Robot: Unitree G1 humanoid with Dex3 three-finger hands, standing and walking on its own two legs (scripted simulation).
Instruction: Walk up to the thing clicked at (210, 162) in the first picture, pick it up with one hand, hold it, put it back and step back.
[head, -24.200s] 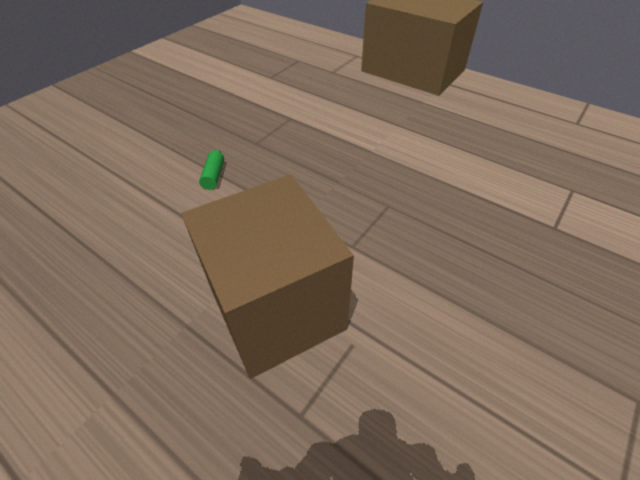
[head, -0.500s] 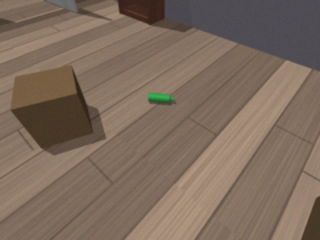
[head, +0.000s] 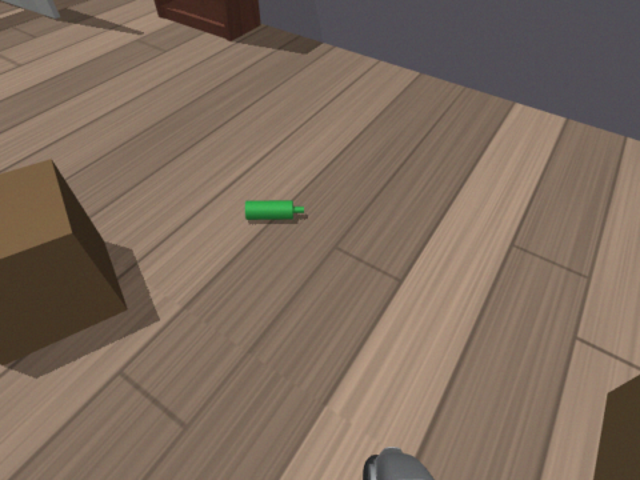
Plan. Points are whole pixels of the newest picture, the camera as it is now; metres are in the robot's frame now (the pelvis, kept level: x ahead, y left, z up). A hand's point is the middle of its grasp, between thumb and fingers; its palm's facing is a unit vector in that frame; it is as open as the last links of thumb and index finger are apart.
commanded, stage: walk up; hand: left
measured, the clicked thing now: (275, 210) +1.23 +0.18 -0.73
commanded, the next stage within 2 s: none
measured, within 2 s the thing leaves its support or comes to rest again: neither
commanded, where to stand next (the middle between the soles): +0.86 -0.06 m, yaw +3 degrees
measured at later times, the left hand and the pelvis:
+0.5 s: hand (176, 375) +0.30 +0.23 -0.14, palm faces +0.01 -0.94 -0.35, open 7.4 cm; pelvis +0.25 -0.04 +0.00, yaw +2 degrees
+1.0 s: hand (208, 262) +0.51 +0.22 -0.13, palm faces -0.05 -0.92 -0.38, open 7.4 cm; pelvis +0.45 -0.06 -0.01, yaw +0 degrees
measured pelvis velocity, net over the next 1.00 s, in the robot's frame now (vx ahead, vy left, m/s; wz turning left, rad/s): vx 0.45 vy -0.06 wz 0.00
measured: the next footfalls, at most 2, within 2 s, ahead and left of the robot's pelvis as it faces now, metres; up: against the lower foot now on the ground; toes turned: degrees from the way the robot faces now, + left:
right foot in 0.06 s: +0.22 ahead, -0.13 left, +0.00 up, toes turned -3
left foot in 0.56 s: +0.45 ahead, +0.09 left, +0.00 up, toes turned +7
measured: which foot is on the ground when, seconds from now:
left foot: down 0.00-0.12, up 0.14-0.54, down 0.56-1.00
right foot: up 0.00-0.04, down 0.06-0.60, up 0.62-1.00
